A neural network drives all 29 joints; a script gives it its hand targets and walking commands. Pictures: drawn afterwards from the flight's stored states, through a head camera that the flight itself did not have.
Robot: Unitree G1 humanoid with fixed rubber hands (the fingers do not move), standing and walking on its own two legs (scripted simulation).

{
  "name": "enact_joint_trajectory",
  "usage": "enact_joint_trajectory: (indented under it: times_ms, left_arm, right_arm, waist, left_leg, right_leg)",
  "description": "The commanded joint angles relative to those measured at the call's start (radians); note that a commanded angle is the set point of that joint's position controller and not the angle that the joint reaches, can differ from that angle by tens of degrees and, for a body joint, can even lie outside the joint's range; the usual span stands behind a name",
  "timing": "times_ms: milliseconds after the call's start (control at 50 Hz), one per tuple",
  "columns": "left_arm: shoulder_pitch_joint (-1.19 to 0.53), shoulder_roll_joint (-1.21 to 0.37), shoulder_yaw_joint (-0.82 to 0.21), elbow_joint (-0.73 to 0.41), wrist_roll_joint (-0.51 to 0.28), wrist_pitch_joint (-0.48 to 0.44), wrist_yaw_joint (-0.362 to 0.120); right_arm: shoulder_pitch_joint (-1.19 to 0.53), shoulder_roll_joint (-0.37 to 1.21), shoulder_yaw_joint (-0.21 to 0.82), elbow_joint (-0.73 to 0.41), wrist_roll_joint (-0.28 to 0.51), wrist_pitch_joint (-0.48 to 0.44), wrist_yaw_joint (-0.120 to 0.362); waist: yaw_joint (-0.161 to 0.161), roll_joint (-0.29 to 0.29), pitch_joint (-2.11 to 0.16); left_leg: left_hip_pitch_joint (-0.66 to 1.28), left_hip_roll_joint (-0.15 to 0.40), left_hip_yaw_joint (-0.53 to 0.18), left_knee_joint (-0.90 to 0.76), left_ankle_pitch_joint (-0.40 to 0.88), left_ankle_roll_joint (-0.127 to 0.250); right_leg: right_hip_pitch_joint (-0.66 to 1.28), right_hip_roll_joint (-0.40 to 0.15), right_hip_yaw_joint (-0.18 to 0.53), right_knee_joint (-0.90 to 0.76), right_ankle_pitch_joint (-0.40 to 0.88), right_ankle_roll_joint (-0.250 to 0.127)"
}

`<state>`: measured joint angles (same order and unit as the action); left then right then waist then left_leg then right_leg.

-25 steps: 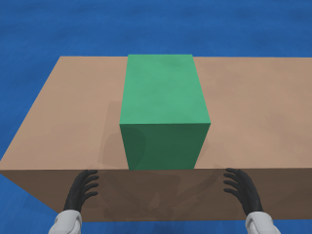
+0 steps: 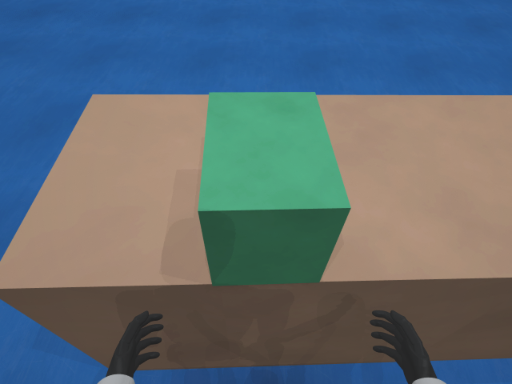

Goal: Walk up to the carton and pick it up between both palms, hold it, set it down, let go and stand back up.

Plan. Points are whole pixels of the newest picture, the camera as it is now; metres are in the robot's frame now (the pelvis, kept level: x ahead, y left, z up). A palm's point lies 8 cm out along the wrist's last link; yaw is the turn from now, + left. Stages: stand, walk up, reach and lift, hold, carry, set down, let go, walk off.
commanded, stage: set down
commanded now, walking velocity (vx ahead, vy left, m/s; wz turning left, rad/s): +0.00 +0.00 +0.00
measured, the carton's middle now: (264, 187) +0.45 +0.00 +0.04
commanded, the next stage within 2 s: let go in 0.68 s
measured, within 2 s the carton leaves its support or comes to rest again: neither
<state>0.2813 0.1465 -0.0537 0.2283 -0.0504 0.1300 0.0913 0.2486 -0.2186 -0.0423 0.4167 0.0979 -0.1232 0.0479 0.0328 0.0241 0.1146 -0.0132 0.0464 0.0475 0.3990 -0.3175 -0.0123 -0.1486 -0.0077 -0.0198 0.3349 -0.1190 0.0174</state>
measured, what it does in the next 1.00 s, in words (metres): stands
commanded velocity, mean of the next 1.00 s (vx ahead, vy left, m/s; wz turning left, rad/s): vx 0.00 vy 0.00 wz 0.00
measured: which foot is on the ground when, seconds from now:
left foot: down 0.00-1.00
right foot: down 0.00-1.00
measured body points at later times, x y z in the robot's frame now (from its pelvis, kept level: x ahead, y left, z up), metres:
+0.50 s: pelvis -0.01 -0.01 +0.00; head +0.01 +0.00 +0.44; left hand +0.15 +0.21 -0.09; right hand +0.16 -0.23 -0.09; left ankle -0.06 +0.11 -0.74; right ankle +0.04 -0.14 -0.74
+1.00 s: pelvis -0.01 -0.01 -0.01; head +0.00 -0.01 +0.44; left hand +0.14 +0.21 -0.10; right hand +0.14 -0.24 -0.10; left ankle -0.06 +0.11 -0.74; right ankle +0.04 -0.14 -0.74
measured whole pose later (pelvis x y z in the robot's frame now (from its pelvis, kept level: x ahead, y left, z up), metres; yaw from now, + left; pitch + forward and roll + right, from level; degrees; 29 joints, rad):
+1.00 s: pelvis -0.01 -0.01 -0.01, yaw +0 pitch -6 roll -1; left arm 0.20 0.19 -0.03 0.48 -0.04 0.19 0.03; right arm 0.19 -0.16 -0.08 0.71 -0.05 -0.17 0.03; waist 0.03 0.02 0.13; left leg -0.03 0.05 0.05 0.46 -0.33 -0.02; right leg -0.18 0.00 -0.01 0.43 -0.15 0.00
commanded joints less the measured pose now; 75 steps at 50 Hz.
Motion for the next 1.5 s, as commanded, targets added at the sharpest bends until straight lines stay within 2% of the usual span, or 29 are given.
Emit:
enact_joint_trajectory:
  times_ms: [0,20,40,60,100,120,140,160,180,220,260,280,320,340,380,400,420,520,560,580,640,740,980,1160,1180,1200,1220,1280,1480]
  left_arm:
    - [-0.059,0.077,0.033,-0.121,0.012,-0.034,-0.011]
    - [-0.075,0.091,0.043,-0.178,0.005,-0.042,-0.008]
    - [-0.067,0.087,0.036,-0.157,0.007,-0.041,-0.006]
    - [-0.072,0.095,0.045,-0.185,0.006,-0.046,-0.001]
    - [-0.061,0.081,0.033,-0.110,0.015,-0.038,-0.007]
    - [-0.075,0.087,0.040,-0.146,0.011,-0.039,-0.005]
    - [-0.068,0.078,0.033,-0.109,0.017,-0.034,-0.009]
    - [-0.079,0.092,0.038,-0.133,0.006,-0.038,-0.010]
    - [-0.083,0.089,0.031,-0.060,0.016,-0.028,-0.018]
    - [-0.086,0.085,0.032,-0.031,0.020,-0.012,-0.027]
    - [-0.123,0.099,0.040,-0.101,0.014,-0.015,-0.014]
    - [-0.113,0.090,0.034,-0.023,0.025,-0.004,-0.020]
    - [-0.119,0.106,0.054,0.050,0.037,0.013,-0.039]
    - [-0.146,0.130,0.067,-0.044,0.021,0.002,-0.032]
    - [-0.156,0.114,0.056,0.014,0.034,0.010,-0.032]
    - [-0.153,0.121,0.064,0.028,0.032,0.017,-0.035]
    - [-0.155,0.128,0.062,-0.033,0.016,0.008,-0.028]
    - [-0.144,0.116,0.051,0.048,0.017,0.015,-0.036]
    - [-0.152,0.133,0.055,0.042,0.007,0.017,-0.042]
    - [-0.154,0.135,0.060,0.077,0.020,0.026,-0.047]
    - [-0.181,0.138,0.061,0.042,0.015,0.024,-0.042]
    - [-0.165,0.144,0.065,0.086,0.013,0.028,-0.050]
    - [-0.180,0.153,0.065,0.096,0.011,0.029,-0.053]
    - [-0.165,0.153,0.069,0.078,0.016,0.020,-0.050]
    - [0.024,0.191,0.128,0.243,0.089,-0.080,-0.052]
    - [0.043,0.221,0.135,0.274,0.091,-0.118,-0.065]
    - [0.014,0.214,0.137,0.282,0.090,-0.146,-0.075]
    - [-0.016,0.182,0.133,0.305,0.089,-0.178,-0.091]
    - [0.046,0.201,0.126,0.408,0.084,-0.189,-0.098]
  right_arm:
    - [-0.059,-0.122,-0.052,-0.082,-0.021,-0.057,-0.007]
    - [-0.071,-0.126,-0.059,-0.122,-0.011,-0.067,-0.006]
    - [-0.070,-0.127,-0.059,-0.098,-0.017,-0.070,-0.006]
    - [-0.075,-0.128,-0.060,-0.116,-0.009,-0.078,-0.004]
    - [-0.075,-0.122,-0.056,-0.057,-0.022,-0.080,-0.001]
    - [-0.086,-0.130,-0.062,-0.084,-0.023,-0.083,0.000]
    - [-0.077,-0.126,-0.056,-0.051,-0.031,-0.080,-0.002]
    - [-0.082,-0.124,-0.061,-0.077,-0.031,-0.084,-0.005]
    - [-0.079,-0.115,-0.054,-0.011,-0.044,-0.076,-0.008]
    - [-0.081,-0.115,-0.055,0.027,-0.055,-0.072,-0.009]
    - [-0.117,-0.125,-0.072,-0.017,-0.046,-0.081,-0.007]
    - [-0.107,-0.120,-0.066,0.049,-0.067,-0.073,-0.008]
    - [-0.106,-0.099,-0.049,0.099,-0.089,-0.066,-0.016]
    - [-0.126,-0.099,-0.054,0.025,-0.070,-0.079,-0.019]
    - [-0.132,-0.096,-0.055,0.101,-0.087,-0.076,-0.017]
    - [-0.130,-0.088,-0.056,0.104,-0.093,-0.074,-0.020]
    - [-0.134,-0.091,-0.063,0.050,-0.083,-0.086,-0.021]
    - [-0.135,-0.084,-0.061,0.111,-0.109,-0.091,-0.021]
    - [-0.125,-0.078,-0.063,0.113,-0.109,-0.094,-0.027]
    - [-0.127,-0.075,-0.062,0.162,-0.122,-0.086,-0.027]
    - [-0.146,-0.067,-0.068,0.137,-0.125,-0.091,-0.027]
    - [-0.131,-0.057,-0.061,0.155,-0.133,-0.090,-0.028]
    - [-0.140,-0.051,-0.068,0.160,-0.147,-0.095,-0.029]
    - [-0.121,-0.053,-0.064,0.162,-0.135,-0.107,-0.028]
    - [-0.015,-0.125,-0.047,0.232,-0.104,-0.023,-0.031]
    - [0.015,-0.126,-0.048,0.219,-0.100,0.010,-0.033]
    - [0.018,-0.137,-0.046,0.214,-0.098,0.024,-0.035]
    - [0.027,-0.138,-0.043,0.216,-0.098,0.043,-0.034]
    - [0.108,-0.160,-0.038,0.229,-0.106,0.063,-0.036]
  waist:
    - [-0.008,-0.025,-0.150]
    - [0.002,-0.015,-0.179]
    - [-0.005,-0.020,-0.167]
    - [0.008,-0.008,-0.188]
    - [-0.003,-0.007,-0.155]
    - [0.005,-0.008,-0.173]
    - [-0.003,-0.020,-0.147]
    - [-0.001,-0.032,-0.162]
    - [-0.011,-0.029,-0.122]
    - [-0.011,-0.017,-0.131]
    - [-0.001,-0.004,-0.170]
    - [-0.014,-0.020,-0.123]
    - [-0.011,-0.030,-0.115]
    - [0.007,-0.030,-0.169]
    - [-0.001,-0.014,-0.137]
    - [-0.003,-0.011,-0.135]
    - [0.002,-0.008,-0.168]
    - [-0.007,-0.028,-0.138]
    - [-0.017,-0.024,-0.154]
    - [-0.020,-0.011,-0.132]
    - [-0.008,-0.003,-0.127]
    - [-0.005,-0.014,-0.113]
    - [-0.010,-0.015,-0.108]
    - [-0.009,-0.013,-0.136]
    - [0.009,0.007,-0.191]
    - [-0.013,-0.035,-0.228]
    - [-0.023,-0.036,-0.255]
    - [-0.026,-0.069,-0.197]
    - [-0.026,-0.028,-0.090]
  left_leg:
    - [-0.226,-0.047,0.020,-0.084,0.346,-0.049]
    - [-0.229,-0.045,0.020,-0.082,0.357,-0.050]
    - [-0.239,-0.045,0.021,-0.077,0.361,-0.048]
    - [-0.235,-0.043,0.020,-0.076,0.374,-0.049]
    - [-0.234,-0.043,0.020,-0.075,0.363,-0.052]
    - [-0.235,-0.039,0.020,-0.077,0.359,-0.050]
    - [-0.243,-0.042,0.024,-0.074,0.341,-0.047]
    - [-0.252,-0.043,0.026,-0.078,0.317,-0.042]
    - [-0.270,-0.048,0.031,-0.078,0.285,-0.040]
    - [-0.267,-0.041,0.029,-0.082,0.271,-0.043]
    - [-0.266,-0.035,0.026,-0.075,0.295,-0.047]
    - [-0.275,-0.039,0.032,-0.074,0.267,-0.043]
    - [-0.277,-0.044,0.041,-0.074,0.236,-0.033]
    - [-0.282,-0.042,0.040,-0.074,0.245,-0.028]
    - [-0.309,-0.039,0.040,-0.073,0.229,-0.031]
    - [-0.314,-0.040,0.044,-0.076,0.210,-0.027]
    - [-0.307,-0.035,0.041,-0.073,0.232,-0.028]
    - [-0.305,-0.036,0.048,-0.066,0.213,-0.025]
    - [-0.299,-0.036,0.047,-0.064,0.215,-0.024]
    - [-0.298,-0.038,0.049,-0.069,0.206,-0.027]
    - [-0.315,-0.031,0.050,-0.079,0.187,-0.021]
    - [-0.337,-0.030,0.056,-0.086,0.166,-0.012]
    - [-0.357,-0.025,0.065,-0.091,0.130,-0.002]
    - [-0.323,-0.032,0.065,-0.069,0.173,-0.009]
    - [-0.263,0.019,-0.057,0.049,0.183,0.027]
    - [-0.176,0.035,-0.067,0.057,0.177,0.043]
    - [-0.150,0.045,-0.075,0.062,0.217,0.048]
    - [-0.187,0.047,-0.080,0.040,0.163,0.045]
    - [-0.255,0.045,-0.088,0.002,0.053,0.048]
  right_leg:
    - [0.281,0.049,0.015,0.010,0.167,-0.061]
    - [0.297,0.051,0.012,0.018,0.174,-0.062]
    - [0.298,0.052,0.011,0.023,0.180,-0.061]
    - [0.306,0.052,0.011,0.029,0.186,-0.063]
    - [0.289,0.051,0.011,0.022,0.168,-0.067]
    - [0.295,0.053,0.007,0.024,0.163,-0.067]
    - [0.290,0.051,0.009,0.023,0.158,-0.065]
    - [0.297,0.048,0.011,0.026,0.152,-0.061]
    - [0.289,0.041,0.018,0.021,0.138,-0.061]
    - [0.294,0.043,0.012,0.027,0.125,-0.063]
    - [0.300,0.052,0.001,0.044,0.123,-0.063]
    - [0.286,0.047,0.005,0.036,0.105,-0.062]
    - [0.285,0.037,0.014,0.030,0.104,-0.056]
    - [0.311,0.038,0.013,0.044,0.119,-0.052]
    - [0.310,0.038,0.011,0.052,0.100,-0.057]
    - [0.315,0.034,0.015,0.051,0.090,-0.055]
    - [0.320,0.038,0.010,0.063,0.113,-0.054]
    - [0.290,0.036,0.009,0.058,0.097,-0.056]
    - [0.298,0.034,0.013,0.060,0.109,-0.052]
    - [0.289,0.034,0.012,0.057,0.096,-0.053]
    - [0.290,0.037,0.009,0.058,0.059,-0.055]
    - [0.301,0.034,0.016,0.066,0.056,-0.054]
    - [0.302,0.032,0.021,0.072,0.030,-0.052]
    - [0.294,0.028,0.024,0.072,0.073,-0.051]
    - [0.106,-0.092,0.068,0.130,0.237,-0.051]
    - [0.065,-0.100,0.088,0.128,0.252,-0.051]
    - [0.052,-0.100,0.092,0.138,0.290,-0.050]
    - [0.004,-0.089,0.079,0.124,0.238,-0.043]
    - [-0.022,-0.093,0.089,0.118,0.141,-0.045]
